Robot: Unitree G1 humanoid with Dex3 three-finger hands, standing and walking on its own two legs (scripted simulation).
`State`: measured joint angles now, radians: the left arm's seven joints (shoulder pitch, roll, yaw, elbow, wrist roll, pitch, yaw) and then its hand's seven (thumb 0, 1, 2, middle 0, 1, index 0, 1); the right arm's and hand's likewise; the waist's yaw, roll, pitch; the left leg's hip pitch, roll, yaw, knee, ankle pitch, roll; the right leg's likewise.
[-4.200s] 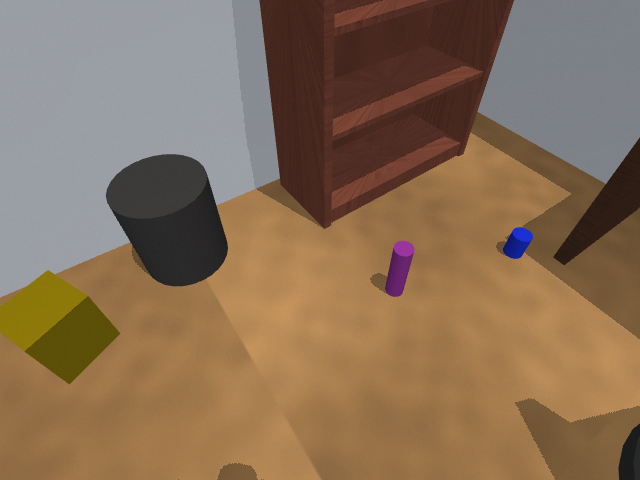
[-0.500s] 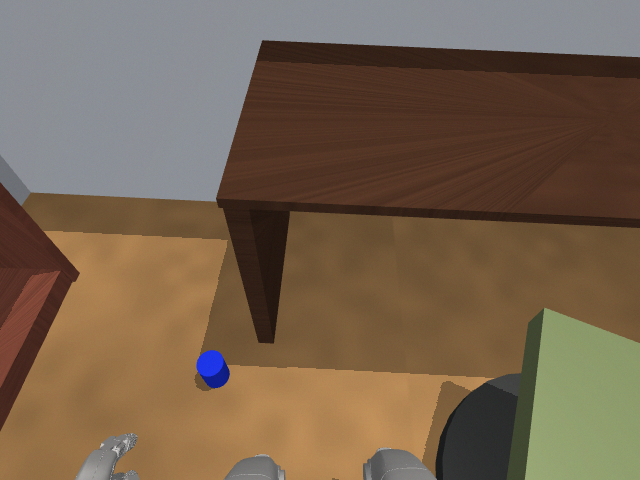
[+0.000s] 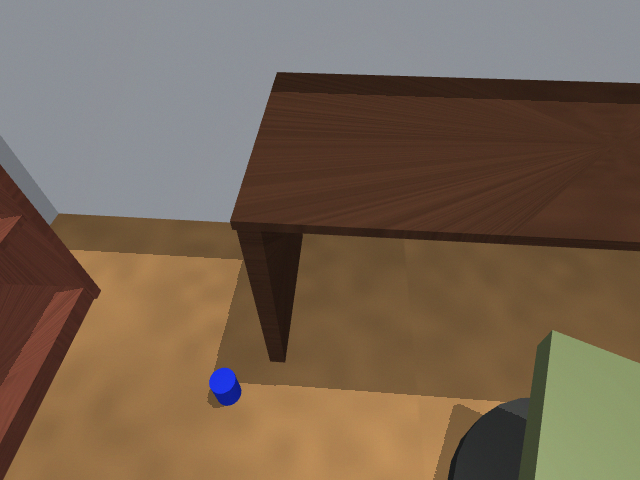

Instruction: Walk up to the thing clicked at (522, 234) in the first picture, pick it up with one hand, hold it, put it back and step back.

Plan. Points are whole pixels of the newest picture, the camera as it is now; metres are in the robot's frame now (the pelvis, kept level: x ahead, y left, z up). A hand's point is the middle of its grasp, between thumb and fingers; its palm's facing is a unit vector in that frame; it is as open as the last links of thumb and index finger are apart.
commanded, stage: walk up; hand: left
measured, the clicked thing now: (225, 387) +0.48 +0.32 -0.72
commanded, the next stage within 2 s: none
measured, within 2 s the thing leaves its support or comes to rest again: neither
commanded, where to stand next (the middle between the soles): +0.11 +0.02 m, yaw +2 degrees
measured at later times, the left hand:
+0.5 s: hand out of the picture +0.15 +0.24 -0.15, palm faces -0.07 -0.94 -0.34, open 7.4 cm
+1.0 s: hand out of the picture +0.12 +0.24 -0.15, palm faces -0.05 -0.94 -0.33, open 7.4 cm
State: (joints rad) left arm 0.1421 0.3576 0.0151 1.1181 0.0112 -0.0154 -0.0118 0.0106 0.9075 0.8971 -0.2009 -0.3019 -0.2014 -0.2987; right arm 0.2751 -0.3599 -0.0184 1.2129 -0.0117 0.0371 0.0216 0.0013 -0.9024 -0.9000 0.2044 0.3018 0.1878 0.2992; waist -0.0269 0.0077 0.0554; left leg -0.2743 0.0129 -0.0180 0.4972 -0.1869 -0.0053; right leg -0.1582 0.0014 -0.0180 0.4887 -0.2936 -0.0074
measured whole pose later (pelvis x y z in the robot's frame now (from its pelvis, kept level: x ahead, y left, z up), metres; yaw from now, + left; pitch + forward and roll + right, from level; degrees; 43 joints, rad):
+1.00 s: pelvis +0.03 +0.00 +0.01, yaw +0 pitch -2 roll +0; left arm 0.07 0.34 0.02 1.14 0.01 0.00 -0.01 0.01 0.91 0.90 -0.20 -0.30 -0.20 -0.30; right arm 0.26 -0.34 -0.02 1.28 0.00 0.04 0.01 0.00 -0.90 -0.90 0.20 0.30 0.20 0.30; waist -0.05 0.00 0.08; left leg -0.19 0.01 -0.03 0.41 -0.18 -0.01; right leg -0.05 0.00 -0.03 0.36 -0.27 0.00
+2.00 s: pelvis +0.04 +0.00 -0.03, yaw -1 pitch -3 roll -1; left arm 0.15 0.36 0.06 0.97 0.03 0.05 -0.01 0.01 0.91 0.90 -0.20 -0.30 -0.20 -0.30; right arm 0.01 -0.45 -0.06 0.88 0.00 0.04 -0.02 0.00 -0.90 -0.90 0.20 0.30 0.20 0.30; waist 0.01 0.05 0.18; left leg -0.48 0.06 -0.05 0.87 -0.44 0.01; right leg -0.28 -0.01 0.00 0.74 -0.42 0.02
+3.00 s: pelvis +0.04 +0.01 -0.03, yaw +9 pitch -2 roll +0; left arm 0.01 0.35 0.03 0.74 0.04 0.07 0.01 0.01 0.90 0.90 -0.20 -0.30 -0.21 -0.30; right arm 0.19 -0.40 -0.03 0.84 0.00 0.05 -0.03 0.00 -0.90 -0.90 0.20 0.30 0.21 0.30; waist -0.01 0.01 0.21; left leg -0.31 -0.03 -0.03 0.86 -0.51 -0.01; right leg -0.51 -0.05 -0.08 0.63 -0.08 -0.03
